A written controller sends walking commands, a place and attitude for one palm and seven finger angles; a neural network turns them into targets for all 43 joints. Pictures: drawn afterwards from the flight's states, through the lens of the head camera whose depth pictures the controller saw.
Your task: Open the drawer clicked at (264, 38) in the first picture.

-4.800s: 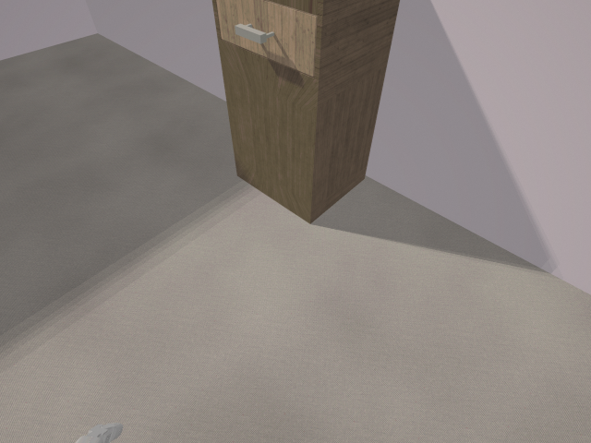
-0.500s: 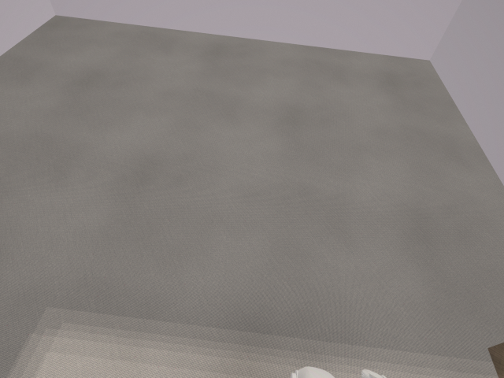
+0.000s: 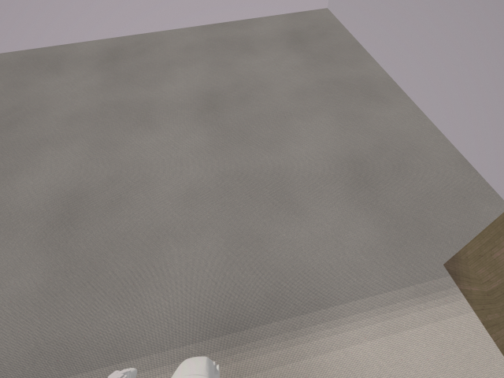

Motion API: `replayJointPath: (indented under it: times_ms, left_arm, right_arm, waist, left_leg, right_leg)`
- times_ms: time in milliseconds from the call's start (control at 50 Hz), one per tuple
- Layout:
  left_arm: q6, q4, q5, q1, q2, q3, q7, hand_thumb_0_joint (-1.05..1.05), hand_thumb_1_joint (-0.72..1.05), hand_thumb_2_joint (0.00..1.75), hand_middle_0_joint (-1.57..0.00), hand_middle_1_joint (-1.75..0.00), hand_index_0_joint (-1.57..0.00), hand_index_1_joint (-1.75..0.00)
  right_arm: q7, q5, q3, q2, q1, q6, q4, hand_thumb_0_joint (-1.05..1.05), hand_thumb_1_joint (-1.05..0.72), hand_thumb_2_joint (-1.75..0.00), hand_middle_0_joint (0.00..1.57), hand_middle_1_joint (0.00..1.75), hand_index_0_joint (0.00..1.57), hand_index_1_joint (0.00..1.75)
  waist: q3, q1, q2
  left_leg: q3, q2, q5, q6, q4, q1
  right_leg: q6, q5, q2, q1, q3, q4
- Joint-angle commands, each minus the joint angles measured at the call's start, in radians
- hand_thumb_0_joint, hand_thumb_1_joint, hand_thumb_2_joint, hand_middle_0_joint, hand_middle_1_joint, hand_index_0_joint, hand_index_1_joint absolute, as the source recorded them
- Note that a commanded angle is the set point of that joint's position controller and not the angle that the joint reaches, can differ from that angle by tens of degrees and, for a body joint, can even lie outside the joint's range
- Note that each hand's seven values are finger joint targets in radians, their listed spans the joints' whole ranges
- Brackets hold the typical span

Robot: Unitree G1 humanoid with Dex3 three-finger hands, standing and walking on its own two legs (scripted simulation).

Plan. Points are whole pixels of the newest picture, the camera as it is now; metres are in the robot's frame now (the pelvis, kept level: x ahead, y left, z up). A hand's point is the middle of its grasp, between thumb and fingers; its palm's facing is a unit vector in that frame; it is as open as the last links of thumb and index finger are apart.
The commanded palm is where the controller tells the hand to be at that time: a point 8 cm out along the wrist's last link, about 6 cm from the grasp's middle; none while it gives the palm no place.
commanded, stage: turn to face it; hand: left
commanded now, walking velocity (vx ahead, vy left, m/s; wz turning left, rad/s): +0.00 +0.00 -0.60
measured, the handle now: out of the picture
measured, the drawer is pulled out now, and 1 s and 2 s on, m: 0.00 0.00 0.00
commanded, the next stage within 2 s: take the last steps up to it in 1.98 s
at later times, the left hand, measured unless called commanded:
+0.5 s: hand out of the picture +0.12 +0.25 -0.16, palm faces -0.24 -0.95 -0.22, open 7.4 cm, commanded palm none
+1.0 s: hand out of the picture +0.14 +0.12 -0.14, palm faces -0.54 -0.80 -0.27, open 7.3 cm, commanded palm none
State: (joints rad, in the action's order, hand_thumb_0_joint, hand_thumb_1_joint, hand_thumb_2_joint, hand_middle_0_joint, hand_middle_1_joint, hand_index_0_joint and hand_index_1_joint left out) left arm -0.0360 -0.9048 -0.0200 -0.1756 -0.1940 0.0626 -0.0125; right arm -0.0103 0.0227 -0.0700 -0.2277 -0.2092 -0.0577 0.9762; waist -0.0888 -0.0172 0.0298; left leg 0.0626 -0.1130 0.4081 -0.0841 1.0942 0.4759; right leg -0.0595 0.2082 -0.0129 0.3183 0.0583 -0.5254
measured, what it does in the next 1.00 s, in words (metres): steps on the spot, turning right: left foot, then right foot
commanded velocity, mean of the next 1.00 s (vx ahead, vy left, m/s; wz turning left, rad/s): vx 0.00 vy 0.00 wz -0.60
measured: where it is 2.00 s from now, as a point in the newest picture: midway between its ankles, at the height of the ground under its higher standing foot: outside the picture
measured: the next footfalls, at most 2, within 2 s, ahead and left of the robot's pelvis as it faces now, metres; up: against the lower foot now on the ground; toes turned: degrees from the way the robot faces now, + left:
left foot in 0.24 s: +0.05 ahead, +0.15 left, +0.00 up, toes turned -6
right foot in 0.70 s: -0.05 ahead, -0.09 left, +0.00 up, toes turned -31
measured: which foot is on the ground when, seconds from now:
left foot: up 0.00-0.22, down 0.24-0.70, up 0.72-1.00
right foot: down 0.00-0.26, up 0.28-0.68, down 0.70-1.00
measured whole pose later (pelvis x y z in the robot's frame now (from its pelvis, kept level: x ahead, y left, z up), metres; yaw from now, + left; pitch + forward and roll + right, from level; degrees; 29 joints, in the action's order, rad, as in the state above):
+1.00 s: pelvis -0.05 +0.01 +0.01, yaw -35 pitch +1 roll +1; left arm -0.03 -0.89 -0.02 -0.17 -0.20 0.05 0.00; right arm -0.01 0.02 -0.07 -0.26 -0.16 -0.06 0.92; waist -0.09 -0.01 0.03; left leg 0.02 -0.10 0.37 -0.11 1.02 0.49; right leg -0.06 0.23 -0.05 0.27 -0.04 -0.48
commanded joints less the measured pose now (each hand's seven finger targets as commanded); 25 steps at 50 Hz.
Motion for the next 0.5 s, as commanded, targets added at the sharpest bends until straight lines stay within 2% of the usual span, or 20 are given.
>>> replayJointPath:
  times_ms: [0,60,100,140,160,180,200,220,240,260,280,300,320,340,380,400,480]
  left_arm:
    - [0.021,0.055,-0.003,-0.031,-0.203,0.054,-0.004,0.0,0.9,0.9,-0.2,-0.3,-0.2,-0.3]
    - [0.016,0.048,-0.005,-0.043,-0.217,0.059,0.003,0.0,0.9,0.9,-0.2,-0.3,-0.2,-0.3]
    - [0.012,0.05,-0.006,-0.034,-0.221,0.063,0.005,0.0,0.9,0.9,-0.2,-0.3,-0.2,-0.3]
    - [0.005,0.056,-0.006,-0.012,-0.221,0.065,0.007,0.0,0.9,0.9,-0.2,-0.3,-0.2,-0.3]
    - [0.002,0.059,-0.005,0.007,-0.219,0.065,0.007,0.0,0.9,0.9,-0.2,-0.3,-0.2,-0.3]
    - [-0.001,0.062,-0.001,0.027,-0.214,0.063,0.007,0.0,0.9,0.9,-0.2,-0.3,-0.2,-0.3]
    - [-0.006,0.076,0.006,0.047,-0.191,0.058,0.01,0.0,0.9,0.9,-0.2,-0.3,-0.2,-0.3]
    - [-0.011,0.099,0.017,0.041,-0.137,0.047,0.017,0.0,0.9,0.9,-0.2,-0.3,-0.2,-0.3]
    - [-0.012,0.117,0.011,0.054,-0.117,0.044,0.026,0.0,0.9,0.9,-0.2,-0.3,-0.2,-0.3]
    - [-0.015,0.112,-0.003,0.059,-0.158,0.054,0.031,0.0,0.9,0.9,-0.2,-0.3,-0.2,-0.3]
    - [-0.027,0.08,-0.011,0.008,-0.162,0.064,0.03,0.0,0.9,0.9,-0.2,-0.3,-0.2,-0.3]
    - [-0.03,0.063,-0.013,0.0,-0.168,0.071,0.039,0.0,0.9,0.9,-0.2,-0.3,-0.2,-0.3]
    - [-0.031,0.058,-0.011,-0.011,-0.153,0.068,0.045,0.0,0.9,0.9,-0.2,-0.3,-0.2,-0.3]
    - [-0.03,0.056,-0.008,-0.015,-0.139,0.061,0.048,0.0,0.9,0.9,-0.2,-0.3,-0.2,-0.3]
    - [-0.029,0.059,-0.002,-0.002,-0.122,0.054,0.049,0.0,0.9,0.9,-0.2,-0.3,-0.2,-0.3]
    - [-0.029,0.067,-0.002,0.024,-0.117,0.048,0.049,0.0,0.9,0.9,-0.2,-0.3,-0.2,-0.3]
    - [-0.029,0.092,0.0,0.088,-0.104,0.037,0.048,0.0,0.9,0.9,-0.2,-0.3,-0.2,-0.3]
  right_arm:
    - [-0.009,-0.004,-0.01,-0.059,0.015,0.023,-0.094,0.0,-0.9,-0.9,0.2,0.3,0.2,0.3]
    - [-0.013,-0.009,-0.007,-0.061,0.042,0.03,-0.114,0.0,-0.9,-0.9,0.2,0.3,0.2,0.3]
    - [-0.017,-0.013,-0.006,-0.064,0.037,0.035,-0.121,0.0,-0.9,-0.9,0.2,0.3,0.2,0.3]
    - [-0.022,-0.018,-0.007,-0.066,0.016,0.04,-0.121,0.0,-0.9,-0.9,0.2,0.3,0.2,0.3]
    - [-0.025,-0.02,-0.006,-0.068,-0.014,0.044,-0.115,0.0,-0.9,-0.9,0.2,0.3,0.2,0.3]
    - [-0.027,-0.023,-0.007,-0.068,-0.056,0.048,-0.103,0.0,-0.9,-0.9,0.2,0.3,0.2,0.3]
    - [-0.033,-0.021,-0.01,-0.087,-0.105,0.057,-0.089,0.0,-0.9,-0.9,0.2,0.3,0.2,0.3]
    - [-0.037,-0.011,-0.023,-0.167,-0.108,0.064,-0.098,0.0,-0.9,-0.9,0.2,0.3,0.2,0.3]
    - [-0.035,-0.004,-0.035,-0.236,-0.064,0.058,-0.13,0.0,-0.9,-0.9,0.2,0.3,0.2,0.3]
    - [-0.033,0.001,-0.027,-0.227,-0.017,0.055,-0.149,0.0,-0.9,-0.9,0.2,0.3,0.2,0.3]
    - [-0.035,0.0,-0.011,-0.16,0.057,0.059,-0.157,0.0,-0.9,-0.9,0.2,0.3,0.2,0.3]
    - [-0.037,0.001,-0.004,-0.136,0.093,0.062,-0.172,0.0,-0.9,-0.9,0.2,0.3,0.2,0.3]
    - [-0.037,0.001,-0.002,-0.136,0.098,0.064,-0.179,0.0,-0.9,-0.9,0.2,0.3,0.2,0.3]
    - [-0.036,0.001,-0.004,-0.136,0.08,0.067,-0.172,0.0,-0.9,-0.9,0.2,0.3,0.2,0.3]
    - [-0.036,-0.002,-0.01,-0.135,0.036,0.067,-0.158,0.0,-0.9,-0.9,0.2,0.3,0.2,0.3]
    - [-0.034,-0.002,-0.014,-0.134,-0.007,0.068,-0.145,0.0,-0.9,-0.9,0.2,0.3,0.2,0.3]
    - [-0.025,-0.001,-0.028,-0.154,-0.075,0.065,-0.113,0.0,-0.9,-0.9,0.2,0.3,0.2,0.3]
  waist:
    - [0.146,0.038,-0.125]
    - [0.159,0.053,-0.147]
    - [0.163,0.05,-0.175]
    - [0.17,0.039,-0.189]
    - [0.175,0.022,-0.196]
    - [0.183,0.0,-0.174]
    - [0.198,-0.025,-0.127]
    - [0.183,-0.03,0.097]
    - [0.109,-0.022,0.289]
    - [0.076,-0.011,0.177]
    - [0.069,0.035,0.203]
    - [0.04,0.046,0.152]
    - [0.033,0.05,0.122]
    - [0.048,0.044,0.122]
    - [0.072,0.026,0.118]
    - [0.08,0.004,0.117]
    - [0.085,-0.029,0.135]
  left_leg:
    - [-0.023,0.013,-0.004,-0.012,-0.115,0.019]
    - [-0.022,0.037,0.028,-0.007,-0.224,-0.011]
    - [-0.029,0.052,0.039,0.001,-0.285,-0.049]
    - [-0.029,0.071,0.033,0.013,-0.38,-0.118]
    - [-0.03,0.078,-0.002,0.019,-0.464,-0.174]
    - [-0.021,0.082,-0.073,0.022,-0.573,-0.256]
    - [-0.032,0.047,-0.14,0.037,-0.699,-0.388]
    - [-0.257,-0.148,-0.053,0.1,-0.838,-0.482]
    - [-0.422,-0.359,-0.111,0.182,-0.906,-0.399]
    - [-0.389,-0.381,-0.156,0.23,-0.891,-0.283]
    - [-0.29,-0.312,-0.171,0.204,-0.883,-0.226]
    - [-0.204,-0.255,-0.213,0.189,-0.861,-0.205]
    - [-0.131,-0.21,-0.282,0.179,-0.835,-0.23]
    - [-0.086,-0.188,-0.356,0.178,-0.812,-0.282]
    - [-0.036,-0.19,-0.457,0.192,-0.776,-0.374]
    - [-0.039,-0.196,-0.507,0.198,-0.766,-0.403]
    - [-0.016,-0.239,-0.563,0.216,-0.748,-0.45]
  right_leg:
    - [-0.115,-0.187,0.246,-0.144,-0.307,0.21]
    - [-0.127,-0.2,0.24,-0.164,-0.358,0.195]
    - [-0.128,-0.211,0.234,-0.148,-0.394,0.188]
    - [-0.114,-0.221,0.219,-0.112,-0.416,0.171]
    - [-0.096,-0.221,0.207,-0.084,-0.427,0.151]
    - [-0.064,-0.2,0.181,-0.047,-0.413,0.117]
    - [-0.016,-0.126,0.132,0.044,-0.367,0.062]
    - [0.045,0.091,0.007,0.234,-0.262,-0.102]
    - [0.096,0.344,-0.051,0.33,-0.103,-0.347]
    - [0.104,0.322,0.007,0.288,-0.132,-0.506]
    - [0.114,0.264,0.018,0.261,-0.149,-0.58]
    - [0.119,0.22,0.018,0.251,-0.126,-0.651]
    - [0.124,0.184,0.02,0.263,-0.107,-0.689]
    - [0.133,0.169,0.02,0.279,-0.088,-0.692]
    - [0.144,0.168,0.036,0.299,-0.059,-0.652]
    - [0.147,0.178,0.04,0.293,-0.051,-0.623]
    - [0.148,0.224,0.068,0.245,-0.007,-0.456]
